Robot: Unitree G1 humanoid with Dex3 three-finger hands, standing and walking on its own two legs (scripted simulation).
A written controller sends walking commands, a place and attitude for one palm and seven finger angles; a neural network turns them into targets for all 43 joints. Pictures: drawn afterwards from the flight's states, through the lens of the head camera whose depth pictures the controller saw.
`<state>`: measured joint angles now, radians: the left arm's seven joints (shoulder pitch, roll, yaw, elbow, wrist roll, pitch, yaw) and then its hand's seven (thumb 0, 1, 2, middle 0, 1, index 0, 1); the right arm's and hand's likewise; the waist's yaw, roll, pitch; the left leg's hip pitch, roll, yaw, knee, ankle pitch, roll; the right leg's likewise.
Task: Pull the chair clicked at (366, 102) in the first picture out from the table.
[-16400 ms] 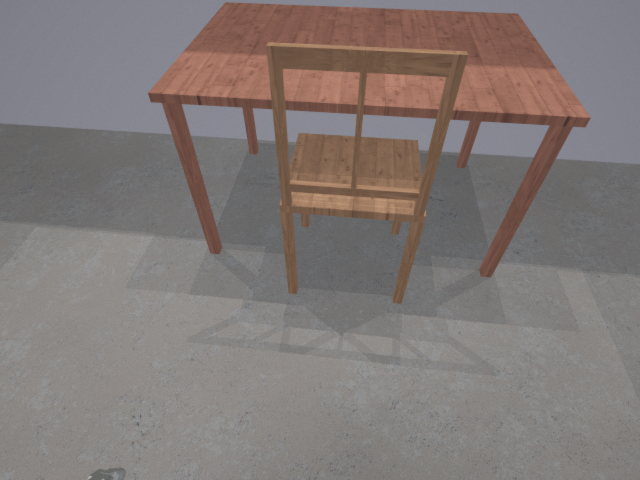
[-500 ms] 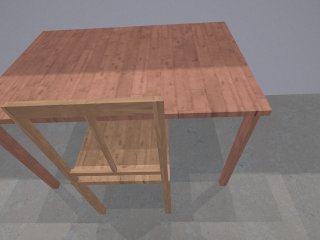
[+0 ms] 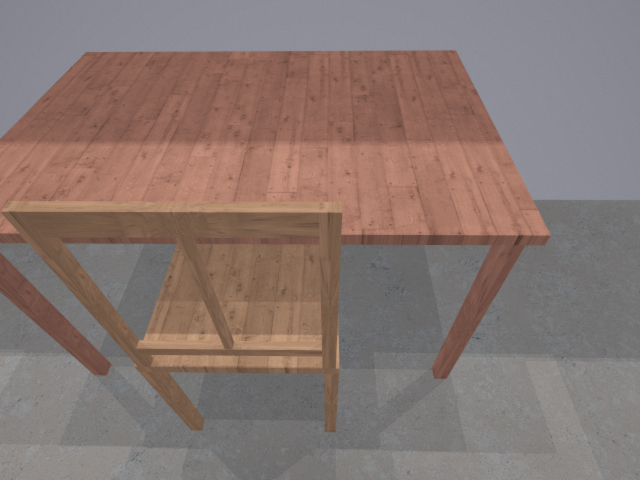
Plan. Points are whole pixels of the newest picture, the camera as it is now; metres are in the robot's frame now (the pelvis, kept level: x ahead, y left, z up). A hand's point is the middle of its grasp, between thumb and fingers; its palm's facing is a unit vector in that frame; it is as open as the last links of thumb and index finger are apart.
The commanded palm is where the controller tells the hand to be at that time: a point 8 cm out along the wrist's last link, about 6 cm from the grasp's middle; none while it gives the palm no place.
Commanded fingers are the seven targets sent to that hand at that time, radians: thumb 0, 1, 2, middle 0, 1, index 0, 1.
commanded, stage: look again from close up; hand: left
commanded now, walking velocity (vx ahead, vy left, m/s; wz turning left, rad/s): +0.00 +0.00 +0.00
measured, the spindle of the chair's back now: (210, 299) +0.39 +0.21 -0.06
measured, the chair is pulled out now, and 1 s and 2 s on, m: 0.00 0.00 0.00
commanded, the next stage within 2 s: raise the hand toward the chair's back in 0.66 s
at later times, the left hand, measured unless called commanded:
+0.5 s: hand out of the picture +0.01 +0.19 -0.17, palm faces +0.01 -0.98 -0.20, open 7.3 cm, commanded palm none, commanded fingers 0.00 0.90 0.90 -0.20 -0.30 -0.20 -0.30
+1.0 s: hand (169, 412) +0.20 +0.20 +0.00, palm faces +0.17 -0.99 +0.00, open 7.9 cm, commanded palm +0.11 +0.24 -0.07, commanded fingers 0.00 0.60 0.77 -0.17 -0.25 -0.17 -0.25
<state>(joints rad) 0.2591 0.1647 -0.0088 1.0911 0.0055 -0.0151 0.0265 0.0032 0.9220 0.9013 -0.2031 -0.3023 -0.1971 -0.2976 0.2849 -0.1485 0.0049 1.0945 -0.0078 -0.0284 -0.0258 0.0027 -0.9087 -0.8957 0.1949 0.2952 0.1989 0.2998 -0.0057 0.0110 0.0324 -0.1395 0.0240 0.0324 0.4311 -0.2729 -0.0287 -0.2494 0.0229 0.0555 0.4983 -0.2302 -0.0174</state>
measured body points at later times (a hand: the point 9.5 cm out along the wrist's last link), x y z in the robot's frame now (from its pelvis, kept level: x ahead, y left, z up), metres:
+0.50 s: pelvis +0.00 +0.01 +0.00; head +0.01 +0.01 +0.45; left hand +0.01 +0.24 -0.16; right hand -0.01 -0.20 -0.16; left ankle -0.03 +0.14 -0.74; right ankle +0.02 -0.11 -0.74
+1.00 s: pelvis -0.02 +0.02 -0.04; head -0.02 +0.02 +0.41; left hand +0.18 +0.25 +0.00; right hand +0.13 -0.24 -0.12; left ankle -0.03 +0.14 -0.74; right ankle +0.02 -0.11 -0.74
